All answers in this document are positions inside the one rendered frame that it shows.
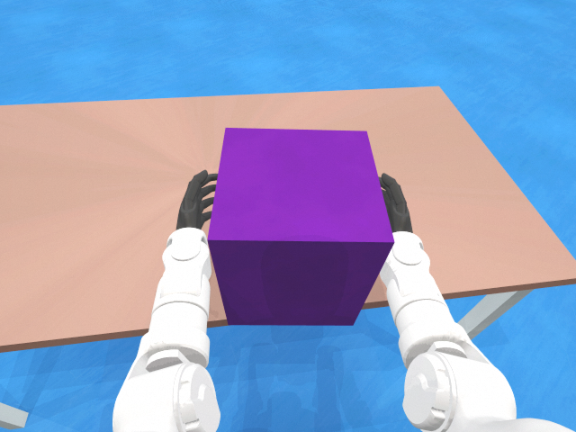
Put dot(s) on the left robot forearm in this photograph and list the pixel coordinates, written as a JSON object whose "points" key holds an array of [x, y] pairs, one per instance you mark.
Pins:
{"points": [[177, 331]]}

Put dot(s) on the left robot upper arm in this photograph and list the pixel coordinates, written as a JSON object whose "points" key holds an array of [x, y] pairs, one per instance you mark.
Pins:
{"points": [[179, 398]]}

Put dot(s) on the right robot upper arm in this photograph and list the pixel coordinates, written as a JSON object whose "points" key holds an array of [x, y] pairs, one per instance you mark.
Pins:
{"points": [[449, 393]]}

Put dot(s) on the table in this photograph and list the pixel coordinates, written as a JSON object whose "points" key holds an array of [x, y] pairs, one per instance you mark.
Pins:
{"points": [[90, 193]]}

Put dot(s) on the left robot hand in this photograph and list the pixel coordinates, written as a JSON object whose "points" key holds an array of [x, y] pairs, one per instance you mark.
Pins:
{"points": [[191, 209]]}

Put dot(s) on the carton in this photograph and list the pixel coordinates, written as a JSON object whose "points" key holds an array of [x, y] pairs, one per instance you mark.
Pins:
{"points": [[299, 229]]}

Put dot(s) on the right robot forearm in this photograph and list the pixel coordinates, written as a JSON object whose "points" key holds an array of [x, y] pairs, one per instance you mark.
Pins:
{"points": [[417, 306]]}

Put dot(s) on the right robot hand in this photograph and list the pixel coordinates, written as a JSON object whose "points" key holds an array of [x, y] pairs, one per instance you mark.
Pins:
{"points": [[396, 205]]}

